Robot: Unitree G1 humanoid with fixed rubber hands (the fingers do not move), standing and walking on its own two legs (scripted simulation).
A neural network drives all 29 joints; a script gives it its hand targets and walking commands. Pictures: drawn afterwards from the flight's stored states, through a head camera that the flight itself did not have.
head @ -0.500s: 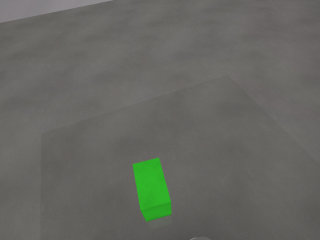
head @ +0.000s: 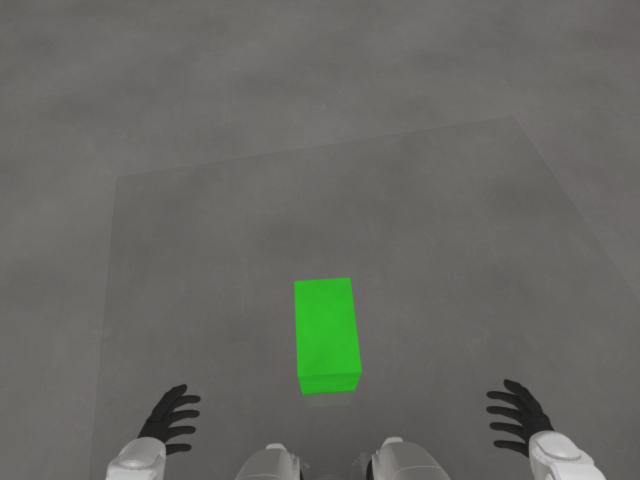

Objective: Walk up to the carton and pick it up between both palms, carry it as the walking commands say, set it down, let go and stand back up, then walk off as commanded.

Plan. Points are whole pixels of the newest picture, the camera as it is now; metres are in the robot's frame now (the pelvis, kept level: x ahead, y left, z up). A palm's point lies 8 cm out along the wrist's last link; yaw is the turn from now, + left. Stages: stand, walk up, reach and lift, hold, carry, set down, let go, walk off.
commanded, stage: reach and lift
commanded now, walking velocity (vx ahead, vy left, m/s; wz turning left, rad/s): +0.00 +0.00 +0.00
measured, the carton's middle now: (325, 338) +0.46 +0.00 -0.62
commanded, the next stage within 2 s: none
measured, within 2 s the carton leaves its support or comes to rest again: neither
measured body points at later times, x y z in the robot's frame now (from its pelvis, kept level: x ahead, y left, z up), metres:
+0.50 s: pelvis -0.02 +0.00 -0.04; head +0.13 +0.00 +0.38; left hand +0.29 +0.22 -0.14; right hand +0.24 -0.24 -0.15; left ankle +0.02 +0.11 -0.71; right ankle +0.02 -0.13 -0.71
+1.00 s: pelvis -0.06 +0.00 -0.08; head +0.20 +0.01 +0.29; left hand +0.42 +0.18 -0.19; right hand +0.39 -0.19 -0.19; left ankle +0.01 +0.11 -0.71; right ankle +0.02 -0.13 -0.71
